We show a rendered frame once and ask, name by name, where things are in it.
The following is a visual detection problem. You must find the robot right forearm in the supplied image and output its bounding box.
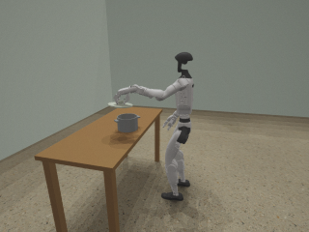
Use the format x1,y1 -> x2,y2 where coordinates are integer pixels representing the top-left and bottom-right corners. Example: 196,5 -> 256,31
172,110 -> 180,119

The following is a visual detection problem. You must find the robot right hand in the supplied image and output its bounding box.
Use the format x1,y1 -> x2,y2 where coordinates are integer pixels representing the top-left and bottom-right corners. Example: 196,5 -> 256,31
163,115 -> 177,130

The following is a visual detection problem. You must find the pot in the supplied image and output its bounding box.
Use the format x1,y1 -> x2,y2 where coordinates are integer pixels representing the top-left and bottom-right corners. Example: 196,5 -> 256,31
114,113 -> 141,132

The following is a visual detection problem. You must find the robot left hand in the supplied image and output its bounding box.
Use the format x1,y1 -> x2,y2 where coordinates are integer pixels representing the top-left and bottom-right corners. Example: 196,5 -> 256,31
113,87 -> 130,104

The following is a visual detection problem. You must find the left robot foot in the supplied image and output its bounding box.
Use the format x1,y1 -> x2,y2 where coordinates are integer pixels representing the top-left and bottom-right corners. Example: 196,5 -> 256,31
161,191 -> 183,201

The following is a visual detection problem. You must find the lid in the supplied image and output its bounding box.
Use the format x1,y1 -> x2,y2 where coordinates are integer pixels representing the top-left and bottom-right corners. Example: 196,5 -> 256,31
107,101 -> 133,108

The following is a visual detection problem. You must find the robot right thigh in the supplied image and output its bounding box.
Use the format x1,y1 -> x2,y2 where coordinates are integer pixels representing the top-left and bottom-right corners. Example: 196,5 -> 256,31
172,124 -> 183,160

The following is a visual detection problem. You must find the left robot upper arm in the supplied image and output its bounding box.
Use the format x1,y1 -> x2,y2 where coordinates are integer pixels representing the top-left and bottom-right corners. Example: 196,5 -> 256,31
155,78 -> 189,101

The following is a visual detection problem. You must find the robot left forearm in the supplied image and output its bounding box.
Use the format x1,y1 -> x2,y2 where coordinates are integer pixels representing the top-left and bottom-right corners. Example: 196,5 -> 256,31
128,84 -> 164,99

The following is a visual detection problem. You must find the table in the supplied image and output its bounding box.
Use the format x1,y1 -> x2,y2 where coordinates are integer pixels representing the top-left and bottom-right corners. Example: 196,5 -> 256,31
34,107 -> 163,232

